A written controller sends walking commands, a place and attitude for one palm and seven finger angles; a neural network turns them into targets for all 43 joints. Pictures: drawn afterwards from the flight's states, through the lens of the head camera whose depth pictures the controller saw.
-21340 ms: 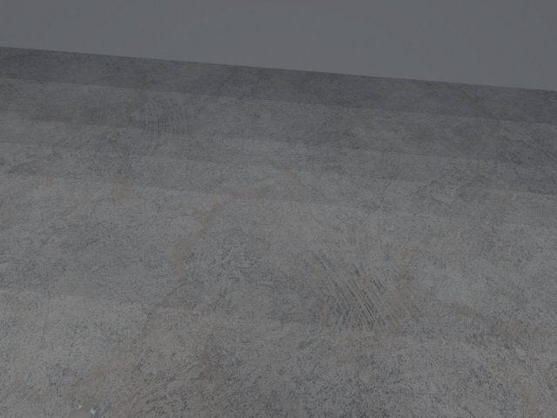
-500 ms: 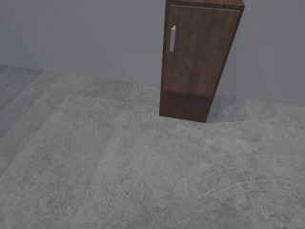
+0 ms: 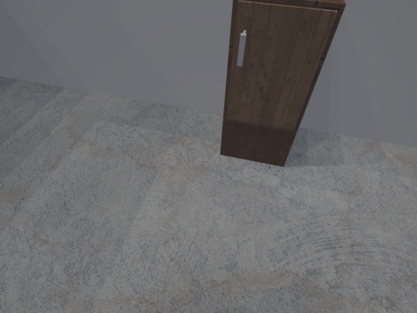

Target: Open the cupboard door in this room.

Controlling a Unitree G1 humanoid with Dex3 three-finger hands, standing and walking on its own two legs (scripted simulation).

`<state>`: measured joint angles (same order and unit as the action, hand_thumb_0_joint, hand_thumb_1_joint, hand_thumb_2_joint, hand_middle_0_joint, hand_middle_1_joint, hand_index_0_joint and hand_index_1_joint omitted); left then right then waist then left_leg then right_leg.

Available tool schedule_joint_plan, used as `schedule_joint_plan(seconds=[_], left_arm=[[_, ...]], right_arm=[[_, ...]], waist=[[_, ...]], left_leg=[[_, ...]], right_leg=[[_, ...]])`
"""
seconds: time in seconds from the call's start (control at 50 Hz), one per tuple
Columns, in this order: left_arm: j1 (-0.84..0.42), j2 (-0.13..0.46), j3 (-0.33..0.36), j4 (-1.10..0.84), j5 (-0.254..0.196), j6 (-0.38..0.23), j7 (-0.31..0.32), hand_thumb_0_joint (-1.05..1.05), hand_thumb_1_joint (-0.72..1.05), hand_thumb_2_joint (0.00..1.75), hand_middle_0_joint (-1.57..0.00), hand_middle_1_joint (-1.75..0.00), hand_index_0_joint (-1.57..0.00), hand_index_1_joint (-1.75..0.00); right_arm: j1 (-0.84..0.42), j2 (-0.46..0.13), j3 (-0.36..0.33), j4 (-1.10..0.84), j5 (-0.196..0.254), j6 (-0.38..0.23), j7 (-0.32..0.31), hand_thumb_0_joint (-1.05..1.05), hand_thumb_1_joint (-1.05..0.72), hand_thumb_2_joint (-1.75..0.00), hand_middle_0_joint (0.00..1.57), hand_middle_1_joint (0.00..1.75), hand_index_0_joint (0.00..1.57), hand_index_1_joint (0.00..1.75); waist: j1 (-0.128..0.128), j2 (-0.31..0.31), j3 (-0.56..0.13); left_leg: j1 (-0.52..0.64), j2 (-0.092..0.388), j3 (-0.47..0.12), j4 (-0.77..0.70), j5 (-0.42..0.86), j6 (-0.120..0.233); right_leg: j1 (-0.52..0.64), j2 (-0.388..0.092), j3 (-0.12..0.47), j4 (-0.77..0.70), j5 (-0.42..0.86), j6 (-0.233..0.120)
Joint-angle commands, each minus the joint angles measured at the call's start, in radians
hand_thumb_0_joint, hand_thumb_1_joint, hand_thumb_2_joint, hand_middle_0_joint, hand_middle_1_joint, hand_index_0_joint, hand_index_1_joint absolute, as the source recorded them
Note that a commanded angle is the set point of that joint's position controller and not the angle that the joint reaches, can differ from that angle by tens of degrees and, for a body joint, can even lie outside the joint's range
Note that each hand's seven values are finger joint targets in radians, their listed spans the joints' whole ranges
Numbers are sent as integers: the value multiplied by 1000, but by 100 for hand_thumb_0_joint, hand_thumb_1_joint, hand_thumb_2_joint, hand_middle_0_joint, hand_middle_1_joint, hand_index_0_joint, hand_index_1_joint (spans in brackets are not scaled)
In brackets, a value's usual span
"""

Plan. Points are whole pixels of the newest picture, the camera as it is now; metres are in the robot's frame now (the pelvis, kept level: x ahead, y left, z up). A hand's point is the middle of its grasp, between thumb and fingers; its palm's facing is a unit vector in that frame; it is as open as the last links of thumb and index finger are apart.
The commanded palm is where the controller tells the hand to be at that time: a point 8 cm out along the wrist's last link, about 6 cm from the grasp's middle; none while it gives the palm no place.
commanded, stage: look at it before walking up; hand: left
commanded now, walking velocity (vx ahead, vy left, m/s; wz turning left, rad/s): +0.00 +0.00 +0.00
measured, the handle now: (242, 48) +1.13 -0.07 -0.02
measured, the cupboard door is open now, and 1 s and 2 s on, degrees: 0 0 0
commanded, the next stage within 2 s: walk to a spot facing it in 0.40 s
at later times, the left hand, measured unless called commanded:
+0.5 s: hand out of the picture +0.00 +0.19 -0.18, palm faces +0.02 -0.98 -0.21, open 7.3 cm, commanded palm none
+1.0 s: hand out of the picture +0.10 +0.16 -0.18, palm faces -0.11 -0.97 -0.23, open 7.3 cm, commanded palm none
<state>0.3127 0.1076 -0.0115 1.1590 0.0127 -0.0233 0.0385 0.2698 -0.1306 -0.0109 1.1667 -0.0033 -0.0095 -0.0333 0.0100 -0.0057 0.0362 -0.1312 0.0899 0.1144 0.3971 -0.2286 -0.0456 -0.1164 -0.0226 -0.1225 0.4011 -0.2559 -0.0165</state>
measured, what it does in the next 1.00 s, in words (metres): lifts its left foot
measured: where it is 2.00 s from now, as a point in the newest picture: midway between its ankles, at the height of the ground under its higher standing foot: (222, 302)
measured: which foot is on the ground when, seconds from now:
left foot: down 0.00-0.88, up 0.90-1.00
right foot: down 0.00-1.00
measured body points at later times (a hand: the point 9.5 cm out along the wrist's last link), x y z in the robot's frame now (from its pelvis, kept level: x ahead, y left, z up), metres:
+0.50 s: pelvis -0.01 +0.01 +0.00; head +0.00 +0.02 +0.45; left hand +0.00 +0.25 -0.16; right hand -0.01 -0.21 -0.16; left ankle -0.01 +0.14 -0.74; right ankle -0.02 -0.10 -0.74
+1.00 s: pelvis +0.06 -0.02 -0.01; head +0.09 -0.04 +0.43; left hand +0.10 +0.21 -0.16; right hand +0.04 -0.27 -0.18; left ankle +0.04 +0.12 -0.67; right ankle +0.03 -0.10 -0.74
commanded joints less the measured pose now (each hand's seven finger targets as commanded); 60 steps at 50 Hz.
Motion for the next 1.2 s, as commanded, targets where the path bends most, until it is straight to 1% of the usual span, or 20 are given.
schedule_joint_plan(seconds=[0.0, 0.24, 0.48, 0.52, 0.56, 0.62, 0.66, 0.68, 0.7, 0.76, 0.8, 0.82, 0.84, 0.86, 0.88, 0.9, 0.94, 1.0, 1.12, 1.18], left_arm=[[71, 117, 23, -24, -4, -10, 5, 0, 90, 90, -20, -30, -20, -30], [42, 147, 29, -35, -3, -8, 1, 0, 90, 90, -20, -30, -20, -30], [-14, 210, 43, -63, -1, -12, -6, 0, 90, 90, -20, -30, -20, -30], [-13, 181, 40, -57, -3, -4, -9, 0, 90, 90, -20, -30, -20, -30], [-9, 170, 46, -63, 0, 13, -17, 0, 90, 90, -20, -30, -20, -30], [-30, 182, 67, -110, 11, 29, -38, 0, 90, 90, -20, -30, -20, -30], [-45, 153, 73, -150, 14, 30, -51, 0, 90, 90, -20, -30, -20, -30], [-75, 135, 74, -174, 15, 32, -57, 0, 90, 90, -20, -30, -20, -30], [-113, 128, 78, -198, 15, 29, -63, 0, 90, 90, -20, -30, -20, -30], [-122, 117, 86, -221, 15, 17, -76, 0, 90, 90, -20, -30, -20, -30], [-9, 114, 89, -186, 15, 12, -77, 0, 90, 90, -20, -30, -20, -30], [108, 134, 95, -146, 15, 6, -72, 0, 90, 90, -20, -30, -20, -30], [224, 226, 108, -109, 19, -6, -59, 0, 90, 90, -20, -30, -20, -30], [290, 310, 123, -91, 7, -10, -44, 0, 90, 90, -20, -30, -20, -30], [282, 304, 119, -104, -4, -15, -29, 0, 90, 90, -20, -30, -20, -30], [218, 293, 118, -115, 2, -20, -28, 0, 90, 90, -20, -30, -20, -30], [108, 234, 104, -147, 7, -29, -25, 0, 90, 90, -20, -30, -20, -30], [85, 231, 96, -148, 11, -45, -30, 0, 90, 90, -20, -30, -20, -30], [121, 222, 86, -123, 10, -54, -29, 0, 90, 90, -20, -30, -20, -30], [104, 239, 91, -123, 11, -47, -25, 0, 90, 90, -20, -30, -20, -30]], right_arm=[[72, -82, -14, -26, -4, -10, -2, 0, -90, -90, 20, 30, 20, 30], [60, -116, -18, -42, -4, -12, 1, 0, -90, -90, 20, 30, 20, 30], [17, -177, -30, -60, -5, -22, 5, 0, -90, -90, 20, 30, 20, 30], [31, -149, -26, -51, -9, -20, 5, 0, -90, -90, 20, 30, 20, 30], [54, -137, -31, -56, -14, -8, 6, 0, -90, -90, 20, 30, 20, 30], [53, -186, -54, -97, -21, 3, 7, 0, -90, -90, 20, 30, 20, 30], [77, -241, -74, -115, -22, -2, 7, 0, -90, -90, 20, 30, 20, 30], [89, -260, -85, -118, -22, -11, 7, 0, -90, -90, 20, 30, 20, 30], [99, -261, -88, -122, -25, -18, 9, 0, -90, -90, 20, 30, 20, 30], [44, -252, -87, -142, -33, -29, 10, 0, -90, -90, 20, 30, 20, 30], [-11, -245, -86, -155, -31, -27, 12, 0, -90, -90, 20, 30, 20, 30], [-39, -234, -83, -164, -28, -25, 16, 0, -90, -90, 20, 30, 20, 30], [-72, -186, -72, -198, -14, -26, 23, 0, -90, -90, 20, 30, 20, 30], [-170, -139, -55, -272, -12, -26, 32, 0, -90, -90, 20, 30, 20, 30], [-226, -172, -58, -291, -12, -25, 32, 0, -90, -90, 20, 30, 20, 30], [-243, -157, -64, -284, -14, -26, 36, 0, -90, -90, 20, 30, 20, 30], [-185, -162, -68, -253, -25, -27, 43, 0, -90, -90, 20, 30, 20, 30], [-142, -138, -65, -236, -27, -18, 49, 0, -90, -90, 20, 30, 20, 30], [-257, -121, -53, -297, -18, -19, 57, 0, -90, -90, 20, 30, 20, 30], [-300, -119, -46, -318, -15, -29, 59, 0, -90, -90, 20, 30, 20, 30]], waist=[[-12, -2, 46], [-10, -1, 56], [-6, 4, 20], [-9, 14, 21], [-16, 26, 40], [-24, 71, 120], [-38, 200, 122], [-49, 243, 112], [-59, 233, 108], [-31, 150, 82], [24, 90, 23], [79, -3, -14], [134, -248, -32], [165, -417, 20], [159, -273, 52], [124, -198, 96], [56, -33, 62], [20, -55, 23], [38, -104, 48], [45, -127, 37]], left_leg=[[-1, 47, -58, -49, 136, 41], [-23, 48, -71, -66, 95, 46], [-13, 54, -86, -76, 116, 56], [1, 56, -64, -61, 64, 48], [-9, 63, -46, -47, -104, 46], [-72, 114, -100, -87, -389, 74], [-46, 237, -224, -186, -539, 137], [-20, 311, -275, -231, -527, 183], [1, 338, -285, -243, -466, 208], [-19, 329, -156, -184, -274, 183], [-79, 267, -22, -38, -201, 128], [-159, 212, 41, 134, -210, 90], [-355, 108, 143, 424, -242, 39], [-612, -5, 103, 674, -433, 4], [-641, 23, -33, 770, -362, 14], [-668, 43, -70, 836, -273, 16], [-604, 77, -95, 783, -147, 6], [-532, 58, -64, 688, -58, -17], [-536, 27, -44, 502, 23, -24], [-451, 0, -24, 354, 18, -11]], right_leg=[[-65, -116, 106, -95, 224, 1], [-66, -113, 103, -106, 133, 1], [-45, -118, 103, -97, 152, -2], [-66, -111, 118, -99, 105, -1], [-128, -95, 130, -72, -72, -8], [-266, -46, 131, 15, -276, -15], [-365, 18, 33, 253, -239, -2], [-412, 1, 11, 400, -215, 2], [-458, -35, 38, 458, -249, 1], [-379, -74, 35, 385, -227, 7], [-172, -33, -25, 215, -121, 12], [-7, -3, -38, 107, -35, 4], [151, -138, 189, -54, -153, -47], [193, -349, 612, -198, -148, -159], [118, -392, 714, -239, -158, -213], [77, -377, 701, -233, -223, -229], [31, -323, 541, -204, -193, -199], [22, -245, 371, -182, 69, -163], [63, -202, 295, -160, 340, -155], [78, -194, 273, -119, 430, -137]])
